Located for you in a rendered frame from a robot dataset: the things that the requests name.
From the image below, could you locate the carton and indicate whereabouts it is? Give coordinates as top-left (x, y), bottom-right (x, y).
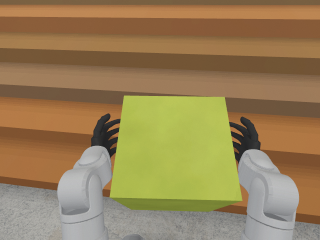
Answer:
top-left (110, 95), bottom-right (243, 212)

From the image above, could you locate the robot right forearm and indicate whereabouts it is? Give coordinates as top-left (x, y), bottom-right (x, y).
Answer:
top-left (238, 149), bottom-right (299, 240)

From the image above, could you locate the robot left forearm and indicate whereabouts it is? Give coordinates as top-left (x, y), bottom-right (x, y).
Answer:
top-left (57, 145), bottom-right (113, 240)

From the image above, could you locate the robot left hand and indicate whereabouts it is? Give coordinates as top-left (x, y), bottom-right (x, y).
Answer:
top-left (91, 113), bottom-right (121, 158)

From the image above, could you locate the robot right hand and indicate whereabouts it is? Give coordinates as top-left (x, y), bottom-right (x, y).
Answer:
top-left (229, 116), bottom-right (261, 164)

